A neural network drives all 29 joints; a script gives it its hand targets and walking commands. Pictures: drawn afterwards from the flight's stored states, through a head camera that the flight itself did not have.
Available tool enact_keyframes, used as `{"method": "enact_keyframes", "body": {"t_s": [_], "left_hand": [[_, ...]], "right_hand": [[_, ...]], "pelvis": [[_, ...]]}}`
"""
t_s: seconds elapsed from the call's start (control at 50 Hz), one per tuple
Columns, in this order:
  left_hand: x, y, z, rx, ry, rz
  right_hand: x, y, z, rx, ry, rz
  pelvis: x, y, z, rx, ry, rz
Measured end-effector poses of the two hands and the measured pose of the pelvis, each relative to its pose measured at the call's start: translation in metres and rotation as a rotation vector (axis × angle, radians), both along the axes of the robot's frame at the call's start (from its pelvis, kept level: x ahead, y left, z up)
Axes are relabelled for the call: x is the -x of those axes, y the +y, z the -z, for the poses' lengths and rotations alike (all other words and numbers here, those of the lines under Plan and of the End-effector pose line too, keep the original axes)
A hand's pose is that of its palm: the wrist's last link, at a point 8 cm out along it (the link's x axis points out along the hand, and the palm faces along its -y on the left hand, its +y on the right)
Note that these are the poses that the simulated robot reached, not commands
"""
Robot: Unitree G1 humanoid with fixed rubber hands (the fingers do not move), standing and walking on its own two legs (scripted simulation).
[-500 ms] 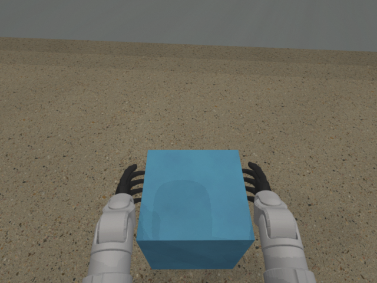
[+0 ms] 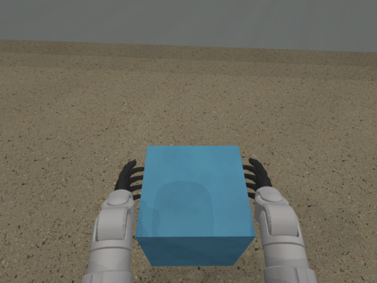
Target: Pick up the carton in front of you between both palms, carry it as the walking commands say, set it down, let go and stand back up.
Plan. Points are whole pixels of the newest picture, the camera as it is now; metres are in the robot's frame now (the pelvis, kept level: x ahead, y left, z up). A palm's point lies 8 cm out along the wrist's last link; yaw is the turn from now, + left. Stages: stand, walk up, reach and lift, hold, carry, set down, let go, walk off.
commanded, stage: hold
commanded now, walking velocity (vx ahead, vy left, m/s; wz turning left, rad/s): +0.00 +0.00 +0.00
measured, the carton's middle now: (192, 209) +0.29 +0.00 -0.05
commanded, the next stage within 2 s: set down in 0.88 s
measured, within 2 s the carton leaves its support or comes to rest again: neither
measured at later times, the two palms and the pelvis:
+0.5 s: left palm (119, 199) +0.27 +0.15 +0.05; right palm (268, 206) +0.25 -0.15 +0.06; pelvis -0.03 +0.03 +0.01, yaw -5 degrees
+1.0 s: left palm (121, 189) +0.29 +0.15 +0.05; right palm (265, 198) +0.27 -0.14 +0.06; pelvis -0.01 +0.03 +0.01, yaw -5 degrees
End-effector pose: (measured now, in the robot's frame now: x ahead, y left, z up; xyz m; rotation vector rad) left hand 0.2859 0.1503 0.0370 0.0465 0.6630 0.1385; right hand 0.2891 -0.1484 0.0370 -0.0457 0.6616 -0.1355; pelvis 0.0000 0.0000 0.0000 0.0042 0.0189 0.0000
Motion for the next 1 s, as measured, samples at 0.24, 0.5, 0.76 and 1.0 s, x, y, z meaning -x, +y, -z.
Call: {"method": "enact_keyframes", "body": {"t_s": [0.24, 0.5, 0.76, 1.0], "left_hand": [[0.006, -0.013, -0.008, -0.011, 0.001, 0.079], [0.018, 0.003, -0.014, 0.008, -0.001, 0.088], [0.013, 0.009, -0.018, 0.023, -0.009, 0.103], [-0.004, 0.004, -0.015, 0.016, 0.002, 0.097]], "right_hand": [[0.027, -0.012, -0.008, 0.010, 0.001, 0.062], [0.042, 0.003, -0.018, 0.008, -0.001, 0.074], [0.042, 0.008, -0.021, 0.000, -0.010, 0.090], [0.024, 0.004, -0.018, 0.004, 0.002, 0.091]], "pelvis": [[0.012, 0.007, -0.009, 0.007, -0.118, 0.062], [0.030, 0.026, -0.007, 0.012, -0.163, 0.087], [0.030, 0.037, -0.006, 0.010, -0.171, 0.098], [0.015, 0.031, -0.007, 0.007, -0.148, 0.095]]}}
